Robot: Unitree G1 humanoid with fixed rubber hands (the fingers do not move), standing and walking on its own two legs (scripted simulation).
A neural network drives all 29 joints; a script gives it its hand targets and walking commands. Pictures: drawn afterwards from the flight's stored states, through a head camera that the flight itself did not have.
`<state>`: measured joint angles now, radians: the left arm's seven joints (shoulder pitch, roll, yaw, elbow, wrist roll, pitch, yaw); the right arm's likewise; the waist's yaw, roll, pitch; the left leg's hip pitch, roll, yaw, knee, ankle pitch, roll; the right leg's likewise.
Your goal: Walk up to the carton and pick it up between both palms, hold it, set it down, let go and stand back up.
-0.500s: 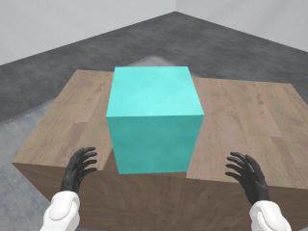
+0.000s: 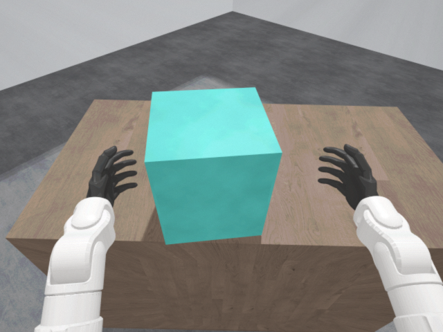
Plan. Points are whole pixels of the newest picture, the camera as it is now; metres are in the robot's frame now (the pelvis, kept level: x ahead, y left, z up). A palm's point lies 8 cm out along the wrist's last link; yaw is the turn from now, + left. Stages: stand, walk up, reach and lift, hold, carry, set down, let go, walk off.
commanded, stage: reach and lift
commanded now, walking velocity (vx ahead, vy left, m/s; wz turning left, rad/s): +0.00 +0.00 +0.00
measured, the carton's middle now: (209, 167) +0.44 +0.05 +0.07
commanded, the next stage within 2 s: none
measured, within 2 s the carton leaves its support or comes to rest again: neither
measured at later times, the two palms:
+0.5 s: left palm (99, 147) +0.37 +0.23 +0.18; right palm (359, 135) +0.41 -0.21 +0.19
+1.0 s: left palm (92, 102) +0.41 +0.23 +0.24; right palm (357, 84) +0.46 -0.20 +0.26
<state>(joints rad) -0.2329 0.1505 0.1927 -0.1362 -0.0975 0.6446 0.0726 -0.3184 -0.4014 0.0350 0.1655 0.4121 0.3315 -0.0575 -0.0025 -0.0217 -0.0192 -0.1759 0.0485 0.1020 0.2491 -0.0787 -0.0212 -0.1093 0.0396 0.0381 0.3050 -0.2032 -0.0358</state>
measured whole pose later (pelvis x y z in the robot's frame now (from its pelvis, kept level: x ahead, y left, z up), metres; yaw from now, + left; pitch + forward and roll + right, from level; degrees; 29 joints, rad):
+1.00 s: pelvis +0.00 +0.00 +0.00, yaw +0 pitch +7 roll -1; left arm -1.02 0.34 0.11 0.56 -0.18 0.70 0.12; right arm -1.19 -0.55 0.17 1.02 0.57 0.39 0.04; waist 0.06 -0.02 -0.12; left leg -0.35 0.06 0.06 0.32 -0.09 -0.02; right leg -0.26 0.06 0.02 0.31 -0.18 -0.04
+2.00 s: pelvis +0.00 +0.00 -0.01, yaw +1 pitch +14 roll -1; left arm -0.89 0.17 0.14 0.97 -0.06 0.09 0.11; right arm -1.03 -0.31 0.08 1.22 0.35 -0.01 -0.03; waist 0.08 -0.02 -0.16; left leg -0.49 0.06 0.04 0.36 -0.10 -0.02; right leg -0.38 0.06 0.00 0.32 -0.18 -0.04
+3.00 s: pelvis +0.00 +0.00 +0.00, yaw +0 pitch +12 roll -1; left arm -0.95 0.05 0.31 1.00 0.11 0.06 0.18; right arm -1.07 -0.17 -0.12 1.23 0.15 0.03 -0.10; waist 0.08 -0.03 -0.14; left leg -0.45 0.07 0.05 0.34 -0.10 -0.02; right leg -0.34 0.06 0.01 0.30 -0.17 -0.03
